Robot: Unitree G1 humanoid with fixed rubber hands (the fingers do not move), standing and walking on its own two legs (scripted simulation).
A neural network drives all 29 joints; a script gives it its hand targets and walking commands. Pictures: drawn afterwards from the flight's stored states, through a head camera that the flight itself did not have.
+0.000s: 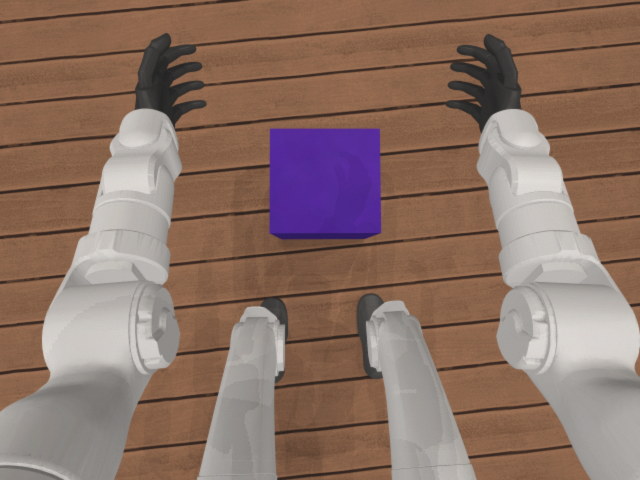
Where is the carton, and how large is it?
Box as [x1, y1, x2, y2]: [270, 129, 380, 238]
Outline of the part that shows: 270,129 270,233 280,238 365,238 380,232 379,129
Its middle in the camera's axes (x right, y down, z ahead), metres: +0.01 -0.10 +0.85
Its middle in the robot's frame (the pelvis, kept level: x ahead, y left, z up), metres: +0.48 -0.01 -0.51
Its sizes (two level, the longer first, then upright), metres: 0.210 0.200 0.250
